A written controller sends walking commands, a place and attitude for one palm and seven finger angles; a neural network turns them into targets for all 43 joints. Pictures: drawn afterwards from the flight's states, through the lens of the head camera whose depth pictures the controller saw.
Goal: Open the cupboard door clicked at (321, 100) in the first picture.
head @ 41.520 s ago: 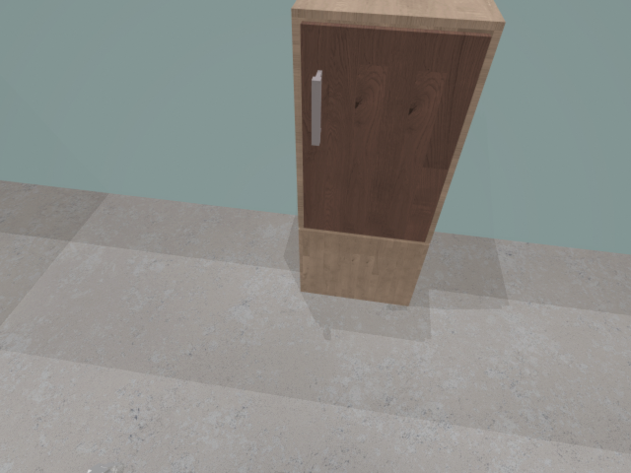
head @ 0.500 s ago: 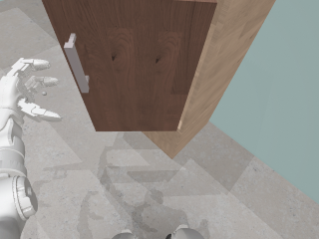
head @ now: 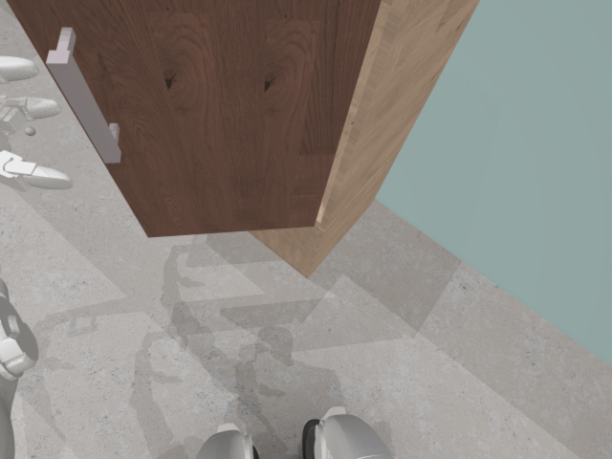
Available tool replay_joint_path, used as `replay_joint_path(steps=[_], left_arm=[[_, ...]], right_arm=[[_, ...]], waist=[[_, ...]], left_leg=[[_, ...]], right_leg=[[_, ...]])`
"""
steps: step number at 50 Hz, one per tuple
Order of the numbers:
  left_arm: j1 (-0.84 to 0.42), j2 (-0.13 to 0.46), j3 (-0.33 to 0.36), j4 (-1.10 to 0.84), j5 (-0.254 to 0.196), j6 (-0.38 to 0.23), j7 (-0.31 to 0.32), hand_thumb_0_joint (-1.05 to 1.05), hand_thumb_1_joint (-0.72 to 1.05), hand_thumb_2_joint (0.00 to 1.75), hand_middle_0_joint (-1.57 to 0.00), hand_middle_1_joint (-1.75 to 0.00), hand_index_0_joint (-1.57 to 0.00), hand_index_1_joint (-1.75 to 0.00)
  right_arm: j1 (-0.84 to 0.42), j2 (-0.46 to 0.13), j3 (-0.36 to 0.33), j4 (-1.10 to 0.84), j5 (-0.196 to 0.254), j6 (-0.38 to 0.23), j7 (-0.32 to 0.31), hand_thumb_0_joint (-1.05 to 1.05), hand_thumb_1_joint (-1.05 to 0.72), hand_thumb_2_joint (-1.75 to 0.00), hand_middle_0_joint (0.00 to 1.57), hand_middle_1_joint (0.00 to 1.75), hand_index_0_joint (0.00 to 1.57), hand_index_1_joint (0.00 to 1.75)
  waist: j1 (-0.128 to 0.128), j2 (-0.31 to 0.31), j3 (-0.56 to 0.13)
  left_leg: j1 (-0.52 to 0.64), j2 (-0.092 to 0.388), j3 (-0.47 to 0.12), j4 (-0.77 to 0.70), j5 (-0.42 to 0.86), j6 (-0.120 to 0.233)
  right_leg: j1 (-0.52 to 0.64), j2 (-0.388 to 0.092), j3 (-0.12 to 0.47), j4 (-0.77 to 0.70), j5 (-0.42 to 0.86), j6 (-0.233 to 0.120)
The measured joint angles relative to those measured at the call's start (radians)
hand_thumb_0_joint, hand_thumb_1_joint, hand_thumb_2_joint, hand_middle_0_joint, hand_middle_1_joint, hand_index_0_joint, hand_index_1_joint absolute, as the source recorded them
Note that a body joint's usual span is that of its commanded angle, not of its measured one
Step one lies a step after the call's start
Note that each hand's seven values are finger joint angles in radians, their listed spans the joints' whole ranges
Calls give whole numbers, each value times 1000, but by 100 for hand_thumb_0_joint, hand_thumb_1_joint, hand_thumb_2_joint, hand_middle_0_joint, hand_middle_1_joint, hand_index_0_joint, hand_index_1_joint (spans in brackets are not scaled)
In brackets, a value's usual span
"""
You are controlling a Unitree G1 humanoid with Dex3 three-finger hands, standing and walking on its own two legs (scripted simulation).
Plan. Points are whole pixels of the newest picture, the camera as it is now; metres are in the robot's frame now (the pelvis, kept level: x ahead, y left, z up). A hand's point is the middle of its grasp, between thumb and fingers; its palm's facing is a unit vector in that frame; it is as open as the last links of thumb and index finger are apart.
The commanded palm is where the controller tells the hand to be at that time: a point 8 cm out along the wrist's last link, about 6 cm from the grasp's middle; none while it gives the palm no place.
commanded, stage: move the hooked fingers beside the handle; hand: left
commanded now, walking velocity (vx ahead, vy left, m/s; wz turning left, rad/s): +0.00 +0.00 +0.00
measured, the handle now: (92, 102) +0.54 +0.23 +0.09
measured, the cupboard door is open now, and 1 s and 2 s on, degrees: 46 46 46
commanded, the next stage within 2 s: slide the fingers in behind the handle in 0.62 s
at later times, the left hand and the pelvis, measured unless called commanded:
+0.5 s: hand (20, 147) +0.47 +0.29 +0.09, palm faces +0.04 -1.00 +0.00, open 14.0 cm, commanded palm +0.46 +0.32 +0.09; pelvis +0.00 +0.00 +0.00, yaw +1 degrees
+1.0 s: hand (47, 134) +0.49 +0.27 +0.09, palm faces +0.04 -1.00 -0.01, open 13.9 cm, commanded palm +0.47 +0.30 +0.09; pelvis +0.00 +0.00 +0.00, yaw +0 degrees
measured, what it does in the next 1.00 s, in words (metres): stands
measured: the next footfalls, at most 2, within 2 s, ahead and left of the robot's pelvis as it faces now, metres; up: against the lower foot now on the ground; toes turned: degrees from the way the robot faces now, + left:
none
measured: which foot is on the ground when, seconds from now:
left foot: down 0.00-1.00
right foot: down 0.00-1.00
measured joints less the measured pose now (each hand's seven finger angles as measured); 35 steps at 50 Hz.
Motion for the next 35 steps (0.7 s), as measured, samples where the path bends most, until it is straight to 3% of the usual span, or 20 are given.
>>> replay_joint_path(steps=[10, 24, 35], left_arm=[[74, -27, 26, -50, -7, -11, 9, -2, -50, 30, -30, -120, -30, -120], [36, -51, -44, -21, -16, -13, 1, -2, -50, 30, -30, -120, -30, -120], [-16, -31, -49, 6, 8, -7, 30, -2, -50, 30, -30, -120, -30, -120]], right_arm=[[-15, 18, -2, -13, 3, 5, 8, 0, -91, -90, 20, 30, 21, 30], [-80, 8, 2, -23, 8, 1, 2, 0, -91, -90, 20, 30, 21, 30], [-64, 11, 14, -14, 7, 0, -2, 0, -91, -90, 20, 30, 21, 30]], waist=[[15, 0, -9], [38, -3, -10], [15, -3, 2]], left_leg=[[31, 4, -3, -10, -9, -3], [22, -7, -20, 9, -11, -2], [-11, -6, -23, 30, -11, -2]], right_leg=[[32, 6, -1, -14, -7, -1], [32, -6, -18, 5, -17, 0], [1, -6, -21, 23, -16, -1]])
